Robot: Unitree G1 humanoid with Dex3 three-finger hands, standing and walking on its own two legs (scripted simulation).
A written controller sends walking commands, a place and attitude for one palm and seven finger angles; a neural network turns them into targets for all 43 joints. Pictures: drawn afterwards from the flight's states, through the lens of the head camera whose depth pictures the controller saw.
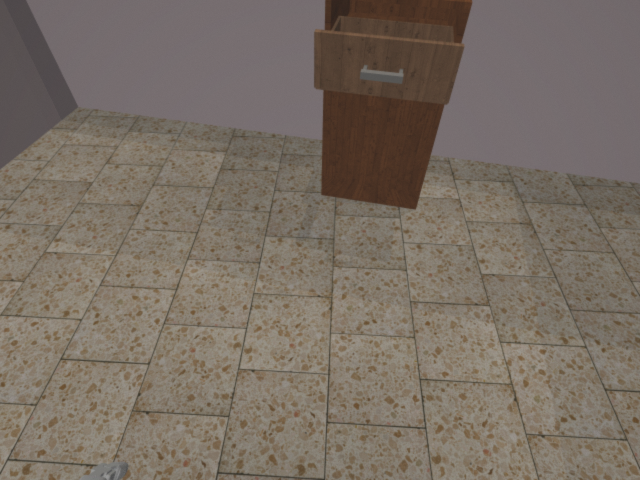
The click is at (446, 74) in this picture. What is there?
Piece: drawer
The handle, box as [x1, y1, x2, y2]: [360, 65, 403, 83]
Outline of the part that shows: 360,72 360,78 398,83 401,83 403,75 402,69 400,69 398,73 367,70 367,65 364,65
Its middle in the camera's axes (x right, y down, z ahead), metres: +0.17 -0.46 +1.08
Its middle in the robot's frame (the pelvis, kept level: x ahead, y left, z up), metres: +1.12 -0.11 -0.01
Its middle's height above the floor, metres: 0.76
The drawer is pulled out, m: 0.27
